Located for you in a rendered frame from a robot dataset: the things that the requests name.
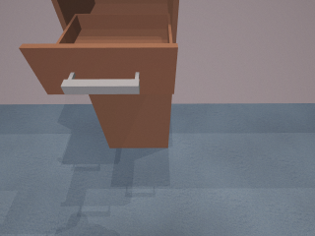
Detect drawer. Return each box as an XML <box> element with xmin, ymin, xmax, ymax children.
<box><xmin>19</xmin><ymin>13</ymin><xmax>178</xmax><ymax>94</ymax></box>

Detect cabinet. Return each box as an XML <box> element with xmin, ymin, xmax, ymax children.
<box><xmin>51</xmin><ymin>0</ymin><xmax>179</xmax><ymax>148</ymax></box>

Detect handle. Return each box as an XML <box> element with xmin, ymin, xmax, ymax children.
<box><xmin>61</xmin><ymin>72</ymin><xmax>140</xmax><ymax>94</ymax></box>

